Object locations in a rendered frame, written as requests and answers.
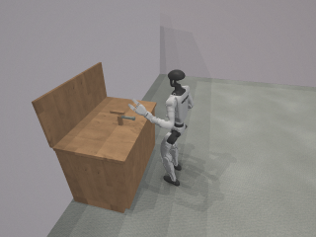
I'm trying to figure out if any left robot upper arm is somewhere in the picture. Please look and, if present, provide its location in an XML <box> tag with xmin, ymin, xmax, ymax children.
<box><xmin>165</xmin><ymin>96</ymin><xmax>177</xmax><ymax>129</ymax></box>

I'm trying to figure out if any robot left hand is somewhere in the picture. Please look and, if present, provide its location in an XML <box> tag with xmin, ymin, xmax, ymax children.
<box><xmin>128</xmin><ymin>99</ymin><xmax>147</xmax><ymax>116</ymax></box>

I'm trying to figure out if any counter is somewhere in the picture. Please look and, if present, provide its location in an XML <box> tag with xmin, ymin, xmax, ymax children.
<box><xmin>32</xmin><ymin>62</ymin><xmax>157</xmax><ymax>213</ymax></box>

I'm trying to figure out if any right robot foot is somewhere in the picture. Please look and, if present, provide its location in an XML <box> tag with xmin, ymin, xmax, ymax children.
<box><xmin>173</xmin><ymin>163</ymin><xmax>182</xmax><ymax>171</ymax></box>

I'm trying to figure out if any robot left thigh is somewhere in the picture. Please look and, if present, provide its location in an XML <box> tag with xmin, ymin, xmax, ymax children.
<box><xmin>160</xmin><ymin>130</ymin><xmax>178</xmax><ymax>162</ymax></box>

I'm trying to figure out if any right robot upper arm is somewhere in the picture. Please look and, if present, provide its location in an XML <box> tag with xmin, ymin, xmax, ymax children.
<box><xmin>182</xmin><ymin>86</ymin><xmax>195</xmax><ymax>109</ymax></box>

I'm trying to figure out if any robot left forearm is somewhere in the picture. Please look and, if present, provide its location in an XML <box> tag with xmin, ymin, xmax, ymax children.
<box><xmin>144</xmin><ymin>111</ymin><xmax>173</xmax><ymax>129</ymax></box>

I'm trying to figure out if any tap lever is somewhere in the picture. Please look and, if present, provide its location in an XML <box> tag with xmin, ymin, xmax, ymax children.
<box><xmin>120</xmin><ymin>116</ymin><xmax>135</xmax><ymax>120</ymax></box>

